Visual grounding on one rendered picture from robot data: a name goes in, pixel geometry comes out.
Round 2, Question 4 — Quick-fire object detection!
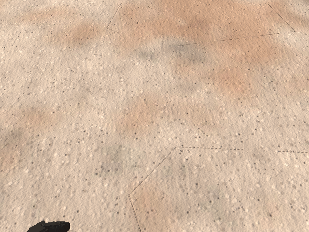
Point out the robot left hand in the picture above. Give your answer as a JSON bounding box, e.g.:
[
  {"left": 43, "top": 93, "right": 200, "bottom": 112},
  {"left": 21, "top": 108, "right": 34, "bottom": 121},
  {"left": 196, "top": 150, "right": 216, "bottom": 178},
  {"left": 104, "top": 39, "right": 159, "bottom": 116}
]
[{"left": 27, "top": 221, "right": 70, "bottom": 232}]

